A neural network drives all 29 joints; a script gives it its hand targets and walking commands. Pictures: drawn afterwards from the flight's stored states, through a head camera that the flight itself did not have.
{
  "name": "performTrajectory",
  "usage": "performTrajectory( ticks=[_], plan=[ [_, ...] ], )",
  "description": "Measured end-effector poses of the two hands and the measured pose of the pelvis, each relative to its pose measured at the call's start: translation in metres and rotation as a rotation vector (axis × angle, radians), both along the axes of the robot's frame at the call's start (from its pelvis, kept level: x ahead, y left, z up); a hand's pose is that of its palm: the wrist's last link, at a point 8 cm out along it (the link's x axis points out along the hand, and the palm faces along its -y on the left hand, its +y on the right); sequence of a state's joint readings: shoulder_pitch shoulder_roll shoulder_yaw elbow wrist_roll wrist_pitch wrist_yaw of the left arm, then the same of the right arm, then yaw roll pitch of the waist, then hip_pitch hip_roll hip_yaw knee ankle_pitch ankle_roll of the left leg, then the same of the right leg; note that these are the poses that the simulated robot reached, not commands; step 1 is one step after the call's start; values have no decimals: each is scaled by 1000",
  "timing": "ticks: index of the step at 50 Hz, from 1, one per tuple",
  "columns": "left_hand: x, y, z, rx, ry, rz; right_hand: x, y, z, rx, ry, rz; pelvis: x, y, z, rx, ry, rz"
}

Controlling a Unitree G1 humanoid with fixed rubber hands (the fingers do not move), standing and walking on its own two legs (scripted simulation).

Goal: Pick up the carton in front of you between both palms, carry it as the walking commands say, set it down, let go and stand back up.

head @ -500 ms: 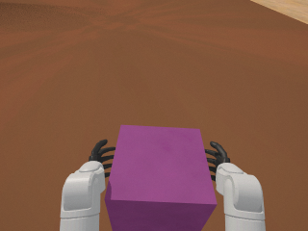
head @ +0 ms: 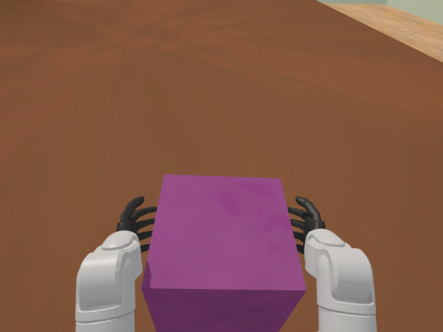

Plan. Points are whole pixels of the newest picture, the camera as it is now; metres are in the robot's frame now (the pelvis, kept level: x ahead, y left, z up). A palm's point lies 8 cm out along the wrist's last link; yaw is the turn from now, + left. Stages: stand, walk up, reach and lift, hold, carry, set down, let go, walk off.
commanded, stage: carry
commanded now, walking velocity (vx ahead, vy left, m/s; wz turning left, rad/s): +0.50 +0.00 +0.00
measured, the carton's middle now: (219, 262) +0.28 +0.01 +0.01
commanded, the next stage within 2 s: none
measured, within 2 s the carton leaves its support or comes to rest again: neither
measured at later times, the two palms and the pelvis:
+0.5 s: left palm (171, 133) +0.59 +0.12 +0.08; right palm (284, 137) +0.60 -0.17 +0.07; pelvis +0.34 -0.04 +0.00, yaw +3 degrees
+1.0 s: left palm (170, 74) +0.93 +0.16 +0.08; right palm (256, 76) +0.93 -0.13 +0.09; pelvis +0.66 +0.01 +0.00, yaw +0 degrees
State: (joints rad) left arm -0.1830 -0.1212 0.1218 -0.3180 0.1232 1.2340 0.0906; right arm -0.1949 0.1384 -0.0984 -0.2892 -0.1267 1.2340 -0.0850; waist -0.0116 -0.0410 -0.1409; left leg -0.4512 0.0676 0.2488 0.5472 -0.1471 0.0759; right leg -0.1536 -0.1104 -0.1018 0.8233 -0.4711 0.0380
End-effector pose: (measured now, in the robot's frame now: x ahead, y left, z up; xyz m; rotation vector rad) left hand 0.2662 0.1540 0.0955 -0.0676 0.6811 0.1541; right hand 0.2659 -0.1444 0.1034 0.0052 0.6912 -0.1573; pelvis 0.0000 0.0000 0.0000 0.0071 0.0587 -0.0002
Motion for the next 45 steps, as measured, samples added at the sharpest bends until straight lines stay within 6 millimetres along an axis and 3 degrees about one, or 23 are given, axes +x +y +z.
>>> performTrajectory(
  ticks=[7,15,19,23,28,37,45],
  plan=[
    [80,5,0,-7,74,-30,70,5,0,1,74,-36,74,13,23,-28,19,-9],
    [184,1,19,4,-10,-5,182,1,17,10,-9,-8,183,3,23,-23,17,5],
    [243,-10,10,22,-10,12,247,-10,3,22,-9,11,249,-11,9,-10,2,14],
    [306,-25,-11,53,23,26,315,-25,-27,55,24,24,314,-29,-10,-26,-17,35],
    [355,-33,-24,60,149,46,370,-32,-42,56,149,50,367,-41,11,2,-2,56],
    [461,-31,-1,70,90,38,475,-30,-20,48,89,58,479,-37,29,25,15,37],
    [590,-9,8,42,-33,0,592,-9,-2,34,-33,10,601,-7,8,-1,-10,19]
  ],
)
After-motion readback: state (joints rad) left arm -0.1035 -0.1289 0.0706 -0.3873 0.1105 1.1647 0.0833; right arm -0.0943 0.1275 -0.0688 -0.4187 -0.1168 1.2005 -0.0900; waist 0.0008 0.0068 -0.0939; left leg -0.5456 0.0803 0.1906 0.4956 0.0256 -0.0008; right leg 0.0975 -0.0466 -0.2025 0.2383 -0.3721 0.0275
